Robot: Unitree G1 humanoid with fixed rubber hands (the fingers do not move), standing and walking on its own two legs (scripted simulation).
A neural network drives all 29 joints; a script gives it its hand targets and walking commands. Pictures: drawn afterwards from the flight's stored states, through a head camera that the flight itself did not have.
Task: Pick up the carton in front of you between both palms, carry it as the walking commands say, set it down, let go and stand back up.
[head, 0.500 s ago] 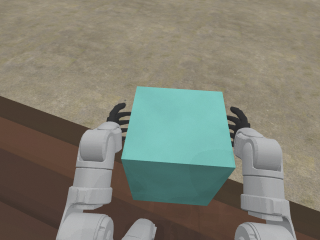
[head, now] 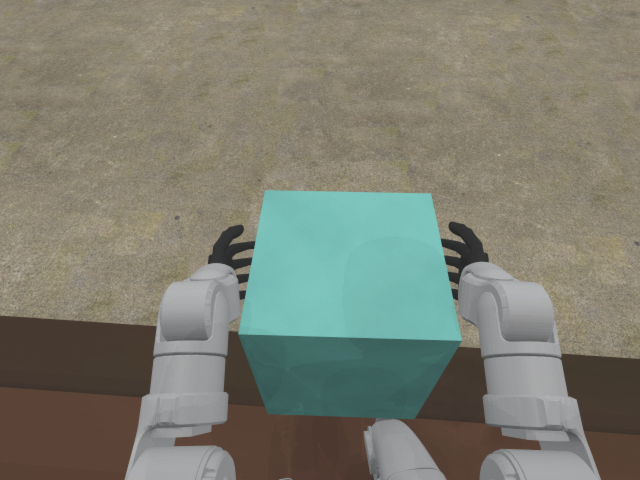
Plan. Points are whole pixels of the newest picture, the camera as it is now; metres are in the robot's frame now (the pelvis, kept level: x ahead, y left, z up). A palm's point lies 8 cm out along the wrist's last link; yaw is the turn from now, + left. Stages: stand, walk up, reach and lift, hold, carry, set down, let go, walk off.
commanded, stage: carry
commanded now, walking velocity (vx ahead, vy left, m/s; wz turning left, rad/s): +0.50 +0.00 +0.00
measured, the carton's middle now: (343, 311) +0.34 -0.03 -0.02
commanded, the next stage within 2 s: none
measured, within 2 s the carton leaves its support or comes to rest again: neither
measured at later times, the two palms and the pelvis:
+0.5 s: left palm (216, 161) +0.71 +0.18 -0.08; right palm (362, 147) +0.74 -0.12 -0.09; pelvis +0.38 +0.00 -0.18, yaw +0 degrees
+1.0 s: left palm (255, 112) +1.13 +0.13 -0.28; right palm (354, 106) +1.12 -0.17 -0.26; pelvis +0.79 +0.01 -0.36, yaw +1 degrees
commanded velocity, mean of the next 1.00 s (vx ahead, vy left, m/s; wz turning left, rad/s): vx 0.50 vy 0.00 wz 0.00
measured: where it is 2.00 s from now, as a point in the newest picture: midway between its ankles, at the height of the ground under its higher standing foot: (308, 221)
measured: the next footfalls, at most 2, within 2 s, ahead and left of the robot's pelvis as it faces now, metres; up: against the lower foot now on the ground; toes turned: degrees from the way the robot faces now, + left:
right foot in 0.20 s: +0.29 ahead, -0.06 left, -0.15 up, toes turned +1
left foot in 0.60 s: +0.64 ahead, +0.10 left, -0.30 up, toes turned +0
